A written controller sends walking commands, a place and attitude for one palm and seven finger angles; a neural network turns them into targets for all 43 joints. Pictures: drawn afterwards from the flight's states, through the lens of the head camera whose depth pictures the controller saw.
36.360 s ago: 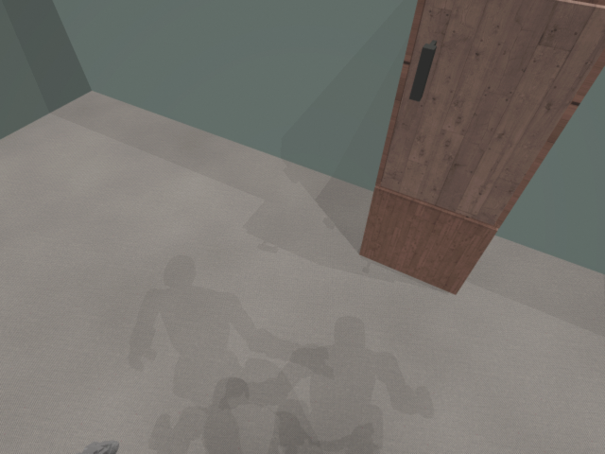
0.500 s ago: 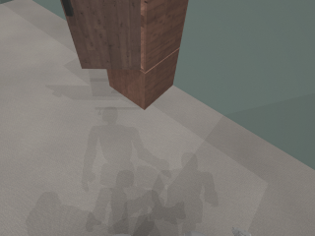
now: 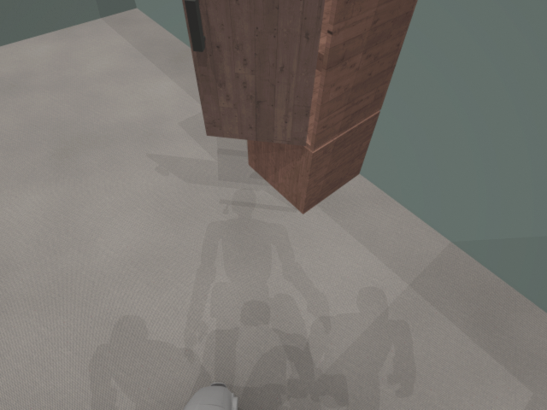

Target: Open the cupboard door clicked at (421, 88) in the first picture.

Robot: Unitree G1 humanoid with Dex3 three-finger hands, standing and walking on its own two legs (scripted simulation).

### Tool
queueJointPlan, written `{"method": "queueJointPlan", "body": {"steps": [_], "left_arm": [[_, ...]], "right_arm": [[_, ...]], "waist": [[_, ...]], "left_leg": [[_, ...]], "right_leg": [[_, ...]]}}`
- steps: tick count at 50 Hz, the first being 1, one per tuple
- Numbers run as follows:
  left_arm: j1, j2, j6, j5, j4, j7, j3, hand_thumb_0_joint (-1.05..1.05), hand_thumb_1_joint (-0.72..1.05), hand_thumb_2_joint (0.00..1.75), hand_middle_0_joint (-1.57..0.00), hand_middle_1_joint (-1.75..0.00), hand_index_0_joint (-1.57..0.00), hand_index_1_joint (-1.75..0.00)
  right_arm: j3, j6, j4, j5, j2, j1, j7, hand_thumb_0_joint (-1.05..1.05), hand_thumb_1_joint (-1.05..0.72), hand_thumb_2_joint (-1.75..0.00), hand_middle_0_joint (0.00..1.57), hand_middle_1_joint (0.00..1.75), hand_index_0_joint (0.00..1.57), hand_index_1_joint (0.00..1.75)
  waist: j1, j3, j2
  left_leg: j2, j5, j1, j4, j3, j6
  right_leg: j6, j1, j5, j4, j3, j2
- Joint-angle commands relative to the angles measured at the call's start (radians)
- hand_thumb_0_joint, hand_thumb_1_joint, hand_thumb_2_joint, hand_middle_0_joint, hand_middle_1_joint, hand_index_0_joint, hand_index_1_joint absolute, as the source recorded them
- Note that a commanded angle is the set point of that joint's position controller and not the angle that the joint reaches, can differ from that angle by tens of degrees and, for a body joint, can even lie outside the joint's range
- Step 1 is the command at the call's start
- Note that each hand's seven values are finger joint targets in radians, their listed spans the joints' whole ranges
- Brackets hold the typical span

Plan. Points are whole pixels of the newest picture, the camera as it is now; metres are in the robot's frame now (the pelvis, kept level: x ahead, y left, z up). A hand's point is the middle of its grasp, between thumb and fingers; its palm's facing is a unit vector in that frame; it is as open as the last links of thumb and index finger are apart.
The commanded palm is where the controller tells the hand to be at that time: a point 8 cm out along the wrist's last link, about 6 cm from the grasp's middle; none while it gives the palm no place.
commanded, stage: take the last steps up to it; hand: left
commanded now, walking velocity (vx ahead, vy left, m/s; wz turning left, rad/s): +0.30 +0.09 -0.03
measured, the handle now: (197, 21) +0.97 +0.30 +0.07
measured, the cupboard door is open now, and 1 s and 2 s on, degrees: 42 42 42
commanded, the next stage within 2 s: come to a stop and stand still in 0.82 s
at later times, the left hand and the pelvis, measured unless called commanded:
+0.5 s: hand (182, 298) +0.31 +0.21 -0.15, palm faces -0.05 -0.98 -0.21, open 7.4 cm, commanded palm none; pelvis +0.18 +0.04 -0.01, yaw -3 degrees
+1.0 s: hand (160, 293) +0.33 +0.27 -0.19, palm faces +0.01 -0.99 -0.15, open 7.3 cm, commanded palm none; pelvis +0.36 +0.09 -0.01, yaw -4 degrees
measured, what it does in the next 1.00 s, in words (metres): walks ahead: left foot, then right foot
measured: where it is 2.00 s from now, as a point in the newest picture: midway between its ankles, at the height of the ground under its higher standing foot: (258, 350)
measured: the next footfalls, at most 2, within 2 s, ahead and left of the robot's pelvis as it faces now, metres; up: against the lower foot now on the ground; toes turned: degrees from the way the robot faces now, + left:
left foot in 0.06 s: +0.13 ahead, +0.15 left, +0.00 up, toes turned +7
right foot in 0.46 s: +0.26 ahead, -0.06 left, +0.00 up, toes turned -10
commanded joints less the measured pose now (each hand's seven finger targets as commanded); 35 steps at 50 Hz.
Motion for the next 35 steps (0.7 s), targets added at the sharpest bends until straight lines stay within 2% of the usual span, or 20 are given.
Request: {"method": "queueJointPlan", "body": {"steps": [1, 2, 3, 4, 6, 8, 10, 15, 17, 19, 21, 22, 23, 24, 25, 27, 29, 31, 34, 35], "left_arm": [[-0.013, 0.204, -0.012, -0.005, -0.037, 0.01, 0.049, 0.0, 0.9, 0.9, -0.2, -0.3, -0.2, -0.3], [0.011, 0.139, -0.004, -0.013, -0.058, 0.001, 0.039, 0.0, 0.9, 0.9, -0.2, -0.3, -0.2, -0.3], [-0.052, 0.094, -0.002, -0.019, -0.106, 0.0, 0.025, 0.0, 0.9, 0.9, -0.2, -0.3, -0.2, -0.3], [-0.12, 0.084, -0.002, -0.014, -0.128, 0.007, 0.02, 0.0, 0.9, 0.9, -0.2, -0.3, -0.2, -0.3], [-0.171, 0.086, 0.003, -0.014, -0.113, -0.001, 0.024, 0.0, 0.9, 0.9, -0.2, -0.3, -0.2, -0.3], [-0.118, 0.066, 0.013, -0.005, -0.078, -0.013, 0.023, 0.0, 0.9, 0.9, -0.2, -0.3, -0.2, -0.3], [-0.098, 0.049, 0.024, -0.007, -0.073, -0.015, 0.02, 0.0, 0.9, 0.9, -0.2, -0.3, -0.2, -0.3], [-0.189, 0.051, 0.026, -0.007, -0.115, -0.02, 0.018, 0.0, 0.9, 0.9, -0.2, -0.3, -0.2, -0.3], [-0.22, 0.065, 0.024, -0.007, -0.134, -0.019, 0.018, 0.0, 0.9, 0.9, -0.2, -0.3, -0.2, -0.3], [-0.242, 0.071, 0.024, -0.006, -0.146, -0.019, 0.02, 0.0, 0.9, 0.9, -0.2, -0.3, -0.2, -0.3], [-0.184, 0.086, 0.018, -0.005, -0.132, -0.019, 0.027, 0.0, 0.9, 0.9, -0.2, -0.3, -0.2, -0.3], [-0.101, 0.119, 0.008, -0.002, -0.108, -0.014, 0.036, 0.0, 0.9, 0.9, -0.2, -0.3, -0.2, -0.3], [0.028, 0.189, -0.006, 0.003, -0.07, -0.008, 0.053, 0.0, 0.9, 0.9, -0.2, -0.3, -0.2, -0.3], [0.117, 0.273, -0.008, -0.01, -0.047, -0.001, 0.068, 0.0, 0.9, 0.9, -0.2, -0.3, -0.2, -0.3], [0.096, 0.248, -0.016, -0.02, -0.049, 0.008, 0.064, 0.0, 0.9, 0.9, -0.2, -0.3, -0.2, -0.3], [-0.035, 0.166, -0.016, -0.023, -0.084, 0.018, 0.041, 0.0, 0.9, 0.9, -0.2, -0.3, -0.2, -0.3], [-0.066, 0.119, -0.034, -0.02, -0.084, 0.016, 0.026, 0.0, 0.9, 0.9, -0.2, -0.3, -0.2, -0.3], [-0.058, 0.104, -0.046, -0.015, -0.069, 0.015, 0.026, 0.0, 0.9, 0.9, -0.2, -0.3, -0.2, -0.3], [-0.036, 0.134, -0.046, -0.015, -0.042, 0.011, 0.029, 0.0, 0.9, 0.9, -0.2, -0.3, -0.2, -0.3], [-0.034, 0.143, -0.044, -0.014, -0.033, 0.009, 0.029, 0.0, 0.9, 0.9, -0.2, -0.3, -0.2, -0.3]], "right_arm": [[-0.001, -0.062, -0.027, -0.002, -0.071, 0.135, -0.015, 0.0, -0.9, -0.9, 0.2, 0.3, 0.2, 0.3], [-0.032, -0.069, 0.006, -0.012, -0.185, 0.276, -0.031, 0.0, -0.9, -0.9, 0.2, 0.3, 0.2, 0.3], [-0.05, -0.065, 0.03, -0.014, -0.256, 0.393, -0.054, 0.0, -0.9, -0.9, 0.2, 0.3, 0.2, 0.3], [-0.045, -0.064, 0.039, -0.012, -0.251, 0.359, -0.062, 0.0, -0.9, -0.9, 0.2, 0.3, 0.2, 0.3], [-0.02, -0.072, 0.001, -0.008, -0.142, 0.198, -0.07, 0.0, -0.9, -0.9, 0.2, 0.3, 0.2, 0.3], [0.001, -0.089, -0.005, -0.011, -0.084, 0.142, -0.072, 0.0, -0.9, -0.9, 0.2, 0.3, 0.2, 0.3], [0.006, -0.101, 0.007, -0.007, -0.072, 0.136, -0.073, 0.0, -0.9, -0.9, 0.2, 0.3, 0.2, 0.3], [0.003, -0.102, 0.026, -0.009, -0.073, 0.158, -0.066, 0.0, -0.9, -0.9, 0.2, 0.3, 0.2, 0.3], [0.004, -0.099, 0.038, -0.01, -0.076, 0.166, -0.062, 0.0, -0.9, -0.9, 0.2, 0.3, 0.2, 0.3], [0.005, -0.095, 0.049, -0.012, -0.078, 0.171, -0.063, 0.0, -0.9, -0.9, 0.2, 0.3, 0.2, 0.3], [0.012, -0.091, 0.059, -0.011, -0.078, 0.165, -0.063, 0.0, -0.9, -0.9, 0.2, 0.3, 0.2, 0.3], [0.013, -0.092, 0.065, -0.004, -0.063, 0.162, -0.061, 0.0, -0.9, -0.9, 0.2, 0.3, 0.2, 0.3], [0.017, -0.095, 0.051, 0.007, -0.039, 0.161, -0.056, 0.0, -0.9, -0.9, 0.2, 0.3, 0.2, 0.3], [0.019, -0.095, 0.021, 0.009, -0.021, 0.164, -0.051, 0.0, -0.9, -0.9, 0.2, 0.3, 0.2, 0.3], [0.011, -0.087, 0.024, 0.004, -0.06, 0.119, -0.053, 0.0, -0.9, -0.9, 0.2, 0.3, 0.2, 0.3], [0.008, -0.081, 0.024, 0.005, -0.031, 0.054, -0.051, 0.0, -0.9, -0.9, 0.2, 0.3, 0.2, 0.3], [0.018, -0.069, 0.045, 0.0, 0.012, 0.105, -0.045, 0.0, -0.9, -0.9, 0.2, 0.3, 0.2, 0.3], [0.02, -0.06, 0.052, 0.0, 0.033, 0.117, -0.043, 0.0, -0.9, -0.9, 0.2, 0.3, 0.2, 0.3], [0.022, -0.06, 0.03, 0.004, 0.053, 0.069, -0.032, 0.0, -0.9, -0.9, 0.2, 0.3, 0.2, 0.3], [0.022, -0.061, 0.022, 0.004, 0.052, 0.054, -0.029, 0.0, -0.9, -0.9, 0.2, 0.3, 0.2, 0.3]], "waist": [[-0.105, -0.093, -0.041], [-0.153, -0.206, 0.213], [-0.195, -0.236, 0.336], [-0.18, -0.207, 0.271], [-0.12, -0.07, 0.252], [-0.062, -0.029, 0.172], [-0.035, -0.03, 0.138], [-0.038, -0.012, 0.075], [-0.038, 0.009, 0.092], [-0.035, 0.027, 0.086], [-0.003, 0.008, 0.066], [0.033, -0.023, 0.005], [0.081, -0.099, -0.138], [0.087, -0.121, -0.305], [0.086, -0.108, -0.269], [0.023, -0.008, -0.057], [-0.022, -0.043, -0.066], [-0.035, -0.054, -0.073], [-0.021, -0.053, -0.056], [-0.018, -0.049, -0.086]], "left_leg": [[-0.075, 0.03, 0.424, -0.259, 0.098, 0.034], [0.134, 0.033, 0.651, -0.265, -0.178, 0.105], [0.313, 0.023, 0.693, -0.412, -0.453, 0.2], [0.348, -0.071, 0.617, -0.449, -0.465, 0.238], [0.308, -0.155, 0.399, -0.5, -0.366, 0.226], [0.252, -0.064, 0.274, -0.526, -0.245, 0.185], [0.229, 0.035, 0.27, -0.548, -0.173, 0.191], [0.217, 0.091, 0.297, -0.564, -0.109, 0.217], [0.224, 0.084, 0.303, -0.552, -0.11, 0.215], [0.22, 0.074, 0.285, -0.523, -0.102, 0.205], [0.174, 0.094, 0.276, -0.418, -0.062, 0.163], [0.123, 0.13, 0.218, -0.275, -0.026, 0.131], [0.019, 0.062, 0.065, -0.017, 0.063, 0.078], [-0.08, -0.31, -0.134, 0.272, 0.089, 0.038], [-0.037, -0.283, -0.17, 0.429, -0.052, 0.04], [0.036, -0.108, -0.176, 0.445, -0.101, 0.026], [0.05, -0.027, -0.092, 0.35, -0.074, 0.004], [0.047, -0.02, -0.056, 0.236, -0.041, -0.013], [0.025, 0.017, -0.034, 0.072, 0.007, -0.017], [0.016, 0.029, -0.026, 0.031, 0.017, -0.015]], "right_leg": [[-0.125, -0.189, 0.387, 0.202, -0.005, -0.097], [-0.078, -0.405, 0.093, 0.485, -0.057, 0.017], [-0.074, -0.582, -0.287, 0.741, -0.003, 0.113], [-0.111, -0.644, -0.276, 0.888, 0.092, 0.088], [-0.121, -0.68, -0.103, 0.94, 0.148, 0.022], [-0.114, -0.574, -0.035, 0.847, 0.136, 0.013], [-0.107, -0.542, 0.014, 0.747, 0.127, 0.022], [-0.104, -0.452, 0.085, 0.438, 0.1, 0.052], [-0.105, -0.423, 0.091, 0.375, 0.095, 0.065], [-0.107, -0.364, 0.096, 0.318, 0.084, 0.078], [-0.118, -0.233, 0.131, 0.206, 0.054, 0.114], [-0.135, -0.086, 0.143, 0.133, 0.084, 0.113], [-0.206, 0.127, 0.12, 0.051, 0.311, -0.051], [-0.324, 0.244, 0.142, -0.095, 0.624, -0.262], [-0.333, 0.16, 0.135, -0.144, 0.683, -0.277], [-0.306, 0.0, 0.184, -0.153, 0.478, -0.218], [-0.261, -0.057, 0.371, -0.154, 0.287, -0.145], [-0.26, -0.07, 0.462, -0.149, 0.218, -0.119], [-0.262, -0.045, 0.49, -0.138, 0.174, -0.101], [-0.256, -0.045, 0.468, -0.137, 0.164, -0.096]]}}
